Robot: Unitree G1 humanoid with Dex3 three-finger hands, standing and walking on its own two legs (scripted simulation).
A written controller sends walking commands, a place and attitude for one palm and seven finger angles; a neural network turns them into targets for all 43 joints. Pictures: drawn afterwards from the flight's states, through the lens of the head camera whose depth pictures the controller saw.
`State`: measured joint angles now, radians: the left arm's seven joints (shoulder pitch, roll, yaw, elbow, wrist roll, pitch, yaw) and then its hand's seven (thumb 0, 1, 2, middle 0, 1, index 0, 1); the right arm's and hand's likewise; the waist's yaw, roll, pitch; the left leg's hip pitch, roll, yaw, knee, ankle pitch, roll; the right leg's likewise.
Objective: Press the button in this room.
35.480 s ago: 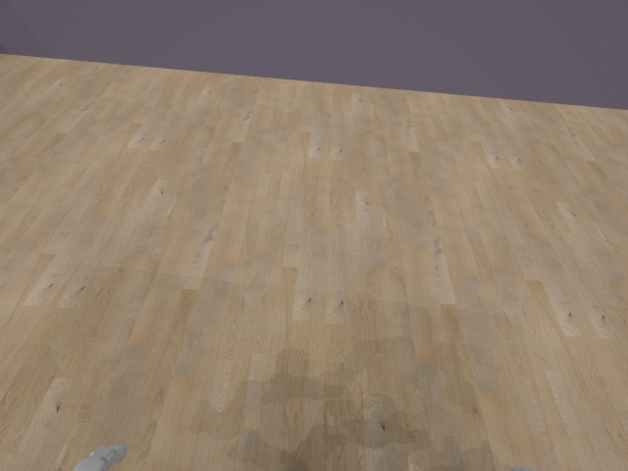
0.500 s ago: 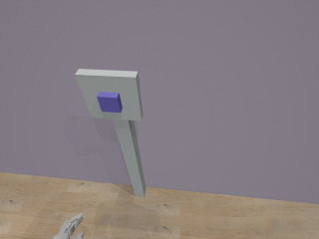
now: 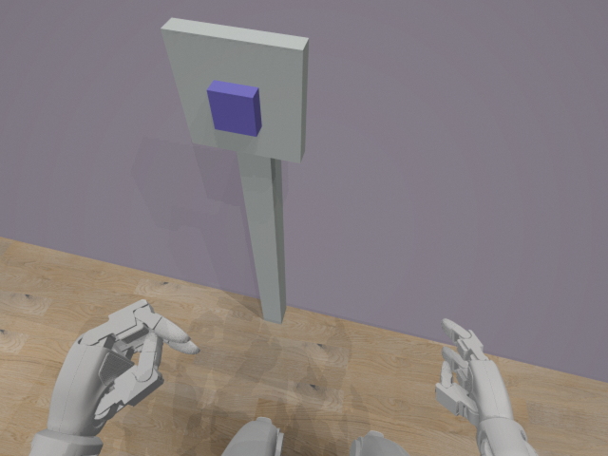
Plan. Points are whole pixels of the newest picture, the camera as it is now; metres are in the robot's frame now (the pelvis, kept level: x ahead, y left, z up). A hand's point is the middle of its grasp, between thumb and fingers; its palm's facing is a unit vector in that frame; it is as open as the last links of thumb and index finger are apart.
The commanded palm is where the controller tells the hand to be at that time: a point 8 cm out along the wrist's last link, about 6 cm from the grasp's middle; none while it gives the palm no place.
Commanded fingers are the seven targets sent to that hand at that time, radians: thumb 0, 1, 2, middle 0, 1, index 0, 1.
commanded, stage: raise the hand and make a fist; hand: left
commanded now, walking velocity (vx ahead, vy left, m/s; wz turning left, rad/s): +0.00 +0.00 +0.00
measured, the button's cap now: (236, 107) +0.52 +0.16 +0.16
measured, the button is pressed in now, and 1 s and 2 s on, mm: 0 0 0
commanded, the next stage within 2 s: aim a knuckle at the button in 1.36 s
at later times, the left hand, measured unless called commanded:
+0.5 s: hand (138, 338) +0.21 +0.20 +0.10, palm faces -0.12 -0.99 -0.06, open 3.1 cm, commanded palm +0.19 +0.27 +0.12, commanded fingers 0.00 0.90 0.90 -1.30 -1.50 -1.30 -1.50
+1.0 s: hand (97, 270) +0.25 +0.24 +0.16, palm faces -0.06 -0.99 -0.08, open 3.1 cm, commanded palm +0.22 +0.29 +0.16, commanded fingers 0.00 0.90 0.90 -1.30 -1.50 -1.30 -1.50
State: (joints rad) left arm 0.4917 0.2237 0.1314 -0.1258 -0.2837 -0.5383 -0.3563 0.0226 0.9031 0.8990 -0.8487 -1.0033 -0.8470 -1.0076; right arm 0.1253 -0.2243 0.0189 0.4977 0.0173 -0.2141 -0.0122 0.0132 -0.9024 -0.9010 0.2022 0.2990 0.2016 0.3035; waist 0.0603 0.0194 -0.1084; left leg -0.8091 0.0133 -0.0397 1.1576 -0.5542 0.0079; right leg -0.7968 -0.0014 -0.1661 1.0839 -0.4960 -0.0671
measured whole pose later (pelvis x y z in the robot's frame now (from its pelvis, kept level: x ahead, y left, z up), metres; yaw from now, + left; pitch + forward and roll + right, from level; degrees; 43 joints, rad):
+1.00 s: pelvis +0.02 +0.03 +0.06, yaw -1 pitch +4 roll -2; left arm 0.27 0.33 0.25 -0.07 -0.32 -0.13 -0.35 0.02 0.90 0.90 -1.30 -1.50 -1.30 -1.50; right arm 0.28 -0.26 0.08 0.56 0.05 -0.25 -0.05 0.02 -0.90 -0.90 0.21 0.30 0.21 0.30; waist 0.02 0.04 -0.08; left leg -0.43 -0.02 0.01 0.79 -0.42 0.06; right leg -0.43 -0.01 -0.11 0.72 -0.35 -0.01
